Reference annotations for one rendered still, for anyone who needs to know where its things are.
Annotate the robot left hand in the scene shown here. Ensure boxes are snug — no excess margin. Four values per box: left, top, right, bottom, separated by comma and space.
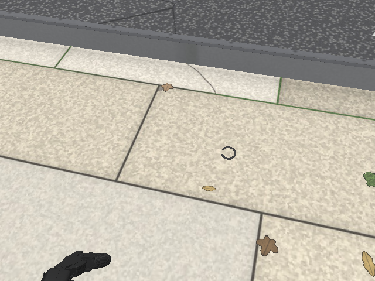
41, 251, 111, 281

